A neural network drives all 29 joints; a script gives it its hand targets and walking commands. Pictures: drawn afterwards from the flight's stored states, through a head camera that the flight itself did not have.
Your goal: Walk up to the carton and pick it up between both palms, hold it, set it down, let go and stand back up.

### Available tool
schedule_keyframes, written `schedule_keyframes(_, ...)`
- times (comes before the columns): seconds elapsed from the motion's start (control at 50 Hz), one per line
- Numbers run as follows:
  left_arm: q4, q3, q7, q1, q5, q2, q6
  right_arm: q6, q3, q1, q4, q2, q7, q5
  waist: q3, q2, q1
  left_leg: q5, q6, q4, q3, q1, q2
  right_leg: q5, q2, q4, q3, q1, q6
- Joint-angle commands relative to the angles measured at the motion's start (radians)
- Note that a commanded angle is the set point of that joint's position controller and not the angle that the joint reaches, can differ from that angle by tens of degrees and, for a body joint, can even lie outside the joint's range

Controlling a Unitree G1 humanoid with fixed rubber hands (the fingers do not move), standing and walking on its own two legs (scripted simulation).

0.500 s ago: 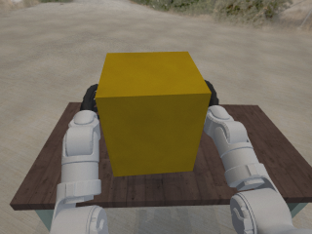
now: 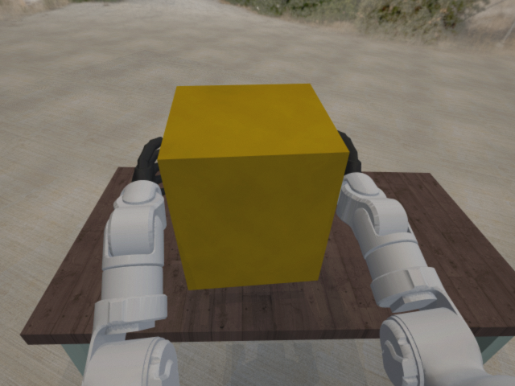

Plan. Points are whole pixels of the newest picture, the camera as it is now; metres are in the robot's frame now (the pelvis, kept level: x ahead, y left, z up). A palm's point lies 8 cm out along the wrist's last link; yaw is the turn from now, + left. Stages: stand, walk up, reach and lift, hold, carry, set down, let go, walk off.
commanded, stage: hold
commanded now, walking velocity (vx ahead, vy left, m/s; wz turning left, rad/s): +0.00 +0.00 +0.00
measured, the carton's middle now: (249, 186) +0.38 +0.01 +0.18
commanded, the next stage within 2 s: none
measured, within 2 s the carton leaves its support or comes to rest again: neither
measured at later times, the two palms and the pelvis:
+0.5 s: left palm (149, 187) +0.36 +0.16 +0.20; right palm (348, 180) +0.36 -0.15 +0.20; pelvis +0.00 +0.00 +0.00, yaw +0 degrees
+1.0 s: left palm (152, 187) +0.36 +0.15 +0.20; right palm (352, 181) +0.36 -0.15 +0.21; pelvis +0.00 +0.00 +0.00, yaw +0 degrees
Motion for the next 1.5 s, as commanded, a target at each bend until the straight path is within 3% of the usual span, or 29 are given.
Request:
schedule_keyframes(0.0,-0.287,-0.540,-0.145,-0.872,-0.198,-0.599,-0.097,-0.083,0.419,-0.994,-0.448,0.611,0.127,0.158,-0.563,0.123,-0.023,0.304,-0.047,0.010,0.002,0.278,-0.006,0.261,0.025,-0.033,-0.012,0.033,0.063)
schedule_keyframes(0.1,-0.211,-0.489,-0.160,-0.867,-0.173,-0.570,-0.091,-0.073,0.397,-0.987,-0.385,0.608,0.129,0.127,-0.446,0.070,-0.016,0.140,-0.013,-0.035,0.010,0.203,-0.013,0.138,0.001,-0.051,-0.002,0.011,0.066)
schedule_keyframes(0.22,-0.251,-0.548,-0.139,-0.906,-0.198,-0.599,-0.101,-0.072,0.410,-0.986,-0.395,0.609,0.138,0.135,-0.517,0.135,-0.026,0.199,-0.047,-0.015,-0.004,0.249,-0.006,0.152,0.014,-0.039,-0.010,-0.015,0.061)
schedule_keyframes(0.24,-0.213,-0.483,-0.141,-0.889,-0.172,-0.582,-0.094,-0.069,0.418,-1.009,-0.391,0.623,0.139,0.139,-0.468,0.085,0.014,0.188,-0.024,-0.030,0.006,0.216,-0.008,0.149,0.014,-0.043,-0.008,-0.002,0.062)
schedule_keyframes(0.3,-0.217,-0.522,-0.151,-0.905,-0.195,-0.599,-0.101,-0.076,0.402,-1.017,-0.416,0.608,0.136,0.134,-0.544,0.092,-0.026,0.178,-0.030,-0.022,0.005,0.230,-0.010,0.164,0.013,-0.038,-0.011,0.023,0.064)
schedule_keyframes(0.34,-0.215,-0.500,-0.150,-0.879,-0.191,-0.597,-0.102,-0.075,0.413,-1.006,-0.436,0.618,0.129,0.144,-0.533,0.084,0.001,0.195,-0.024,-0.021,0.004,0.232,-0.009,0.177,0.016,-0.043,-0.004,0.014,0.061)
schedule_keyframes(0.46,-0.197,-0.506,-0.155,-0.928,-0.197,-0.596,-0.104,-0.068,0.367,-1.015,-0.369,0.608,0.133,0.115,-0.487,0.083,-0.030,0.136,-0.026,-0.035,0.003,0.210,-0.004,0.131,0.013,-0.045,-0.006,0.009,0.059)
schedule_keyframes(0.48,-0.185,-0.495,-0.153,-0.919,-0.193,-0.594,-0.104,-0.079,0.389,-1.058,-0.397,0.623,0.135,0.130,-0.507,0.087,-0.004,0.110,-0.010,-0.037,-0.006,0.203,-0.006,0.104,0.005,-0.044,0.000,-0.004,0.062)
schedule_keyframes(0.5,-0.276,-0.538,-0.147,-0.955,-0.219,-0.594,-0.120,-0.080,0.417,-1.024,-0.414,0.658,0.133,0.138,-0.582,0.087,-0.020,0.193,-0.020,-0.014,-0.001,0.249,-0.008,0.189,0.007,-0.027,-0.003,0.016,0.072)
schedule_keyframes(0.56,-0.244,-0.514,-0.149,-0.848,-0.191,-0.591,-0.103,-0.064,0.419,-0.958,-0.409,0.614,0.125,0.142,-0.543,0.105,-0.025,0.269,-0.038,-0.006,-0.009,0.267,-0.006,0.237,0.021,-0.035,-0.006,0.030,0.064)
schedule_keyframes(0.64,-0.202,-0.455,-0.163,-0.879,-0.160,-0.556,-0.090,-0.056,0.385,-0.951,-0.327,0.599,0.129,0.126,-0.431,0.090,-0.019,0.152,-0.019,-0.037,0.017,0.212,-0.016,0.133,0.008,-0.051,-0.006,0.010,0.060)
schedule_keyframes(0.66,-0.242,-0.503,-0.161,-0.890,-0.181,-0.587,-0.095,-0.077,0.400,-1.011,-0.404,0.602,0.133,0.139,-0.515,0.119,-0.013,0.185,-0.030,-0.024,0.005,0.227,-0.012,0.157,0.013,-0.036,-0.009,0.021,0.059)
schedule_keyframes(0.68,-0.259,-0.544,-0.152,-0.904,-0.200,-0.611,-0.093,-0.079,0.383,-1.001,-0.400,0.595,0.132,0.134,-0.531,0.136,-0.042,0.202,-0.052,-0.011,-0.004,0.261,-0.001,0.167,0.014,-0.034,-0.015,0.008,0.060)
schedule_keyframes(0.74,-0.317,-0.558,-0.147,-0.925,-0.216,-0.603,-0.110,-0.080,0.430,-1.002,-0.476,0.639,0.125,0.151,-0.607,0.137,-0.025,0.291,-0.044,0.007,0.001,0.268,-0.010,0.252,0.021,-0.025,-0.013,0.024,0.063)
schedule_keyframes(0.76,-0.248,-0.513,-0.148,-0.874,-0.191,-0.579,-0.103,-0.069,0.418,-0.984,-0.427,0.607,0.125,0.147,-0.523,0.112,-0.007,0.245,-0.034,-0.007,0.004,0.248,-0.012,0.207,0.014,-0.037,-0.005,0.017,0.064)
schedule_keyframes(0.82,-0.202,-0.486,-0.159,-0.872,-0.165,-0.572,-0.092,-0.060,0.391,-0.953,-0.337,0.594,0.129,0.137,-0.435,0.089,-0.034,0.167,-0.036,-0.030,0.006,0.217,-0.009,0.140,0.014,-0.054,-0.010,0.015,0.060)
schedule_keyframes(0.84,-0.198,-0.477,-0.160,-0.891,-0.161,-0.582,-0.092,-0.065,0.394,-0.982,-0.353,0.600,0.134,0.137,-0.462,0.097,-0.008,0.139,-0.023,-0.039,0.009,0.211,-0.002,0.121,0.008,-0.051,0.002,-0.005,0.058)
schedule_keyframes(0.86,-0.253,-0.508,-0.157,-0.880,-0.199,-0.588,-0.100,-0.078,0.423,-1.005,-0.452,0.626,0.129,0.146,-0.551,0.072,-0.018,0.228,-0.024,-0.014,0.011,0.236,-0.007,0.220,0.015,-0.036,-0.010,0.042,0.060)
schedule_keyframes(0.94,-0.301,-0.526,-0.149,-0.876,-0.201,-0.575,-0.103,-0.071,0.436,-0.959,-0.455,0.618,0.122,0.154,-0.543,0.118,-0.028,0.315,-0.047,0.003,-0.002,0.285,-0.011,0.276,0.012,-0.027,-0.006,0.028,0.071)
schedule_keyframes(0.96,-0.192,-0.488,-0.156,-0.861,-0.180,-0.562,-0.094,-0.063,0.402,-0.984,-0.403,0.587,0.128,0.131,-0.451,0.102,-0.011,0.189,-0.033,-0.022,0.009,0.220,-0.019,0.157,0.011,-0.054,-0.006,-0.013,0.066)
schedule_keyframes(0.98,-0.197,-0.474,-0.160,-0.823,-0.176,-0.556,-0.089,-0.070,0.433,-0.991,-0.441,0.618,0.121,0.139,-0.469,0.072,0.011,0.198,-0.015,-0.018,0.014,0.207,-0.025,0.202,0.005,-0.049,0.004,0.031,0.074)
schedule_keyframes(1.0,-0.155,-0.452,-0.167,-0.837,-0.150,-0.555,-0.085,-0.056,0.399,-0.965,-0.353,0.599,0.122,0.129,-0.419,0.098,-0.009,0.118,-0.016,-0.044,0.021,0.193,-0.017,0.126,0.003,-0.056,-0.001,0.003,0.063)
schedule_keyframes(1.06,-0.250,-0.513,-0.159,-0.900,-0.194,-0.586,-0.106,-0.081,0.418,-1.019,-0.454,0.640,0.126,0.139,-0.531,0.102,-0.006,0.186,-0.017,-0.022,0.013,0.212,-0.015,0.199,0.002,-0.033,0.005,0.037,0.068)
schedule_keyframes(1.12,-0.164,-0.477,-0.163,-0.898,-0.189,-0.562,-0.102,-0.065,0.396,-1.004,-0.378,0.624,0.123,0.103,-0.455,0.071,-0.011,0.109,-0.004,-0.042,0.011,0.195,-0.017,0.114,-0.005,-0.055,0.004,-0.021,0.073)
schedule_keyframes(1.16,-0.180,-0.457,-0.166,-0.870,-0.179,-0.570,-0.109,-0.072,0.406,-1.006,-0.400,0.634,0.123,0.120,-0.494,0.065,-0.005,0.156,-0.002,-0.037,0.011,0.192,-0.013,0.169,0.002,-0.042,-0.001,0.030,0.069)
schedule_keyframes(1.2,-0.171,-0.489,-0.165,-0.887,-0.182,-0.582,-0.103,-0.072,0.376,-1.005,-0.362,0.623,0.126,0.115,-0.475,0.108,-0.014,0.130,-0.021,-0.041,0.001,0.217,-0.006,0.126,0.004,-0.045,-0.003,-0.016,0.067)
schedule_keyframes(1.34,-0.206,-0.491,-0.160,-0.888,-0.189,-0.574,-0.105,-0.070,0.419,-0.994,-0.388,0.627,0.124,0.140,-0.518,0.086,-0.010,0.195,-0.023,-0.018,0.006,0.231,-0.013,0.196,0.011,-0.039,0.000,0.025,0.064)
schedule_keyframes(1.38,-0.211,-0.501,-0.165,-0.870,-0.192,-0.588,-0.101,-0.080,0.399,-0.985,-0.412,0.625,0.118,0.132,-0.503,0.093,-0.034,0.210,-0.023,-0.016,0.010,0.237,-0.012,0.213,0.008,-0.041,-0.008,0.023,0.066)
schedule_keyframes(1.48,-0.218,-0.498,-0.151,-0.907,-0.177,-0.590,-0.099,-0.068,0.373,-0.976,-0.334,0.597,0.137,0.129,-0.469,0.132,-0.032,0.159,-0.037,-0.033,0.001,0.224,-0.007,0.125,0.012,-0.048,-0.009,-0.006,0.056)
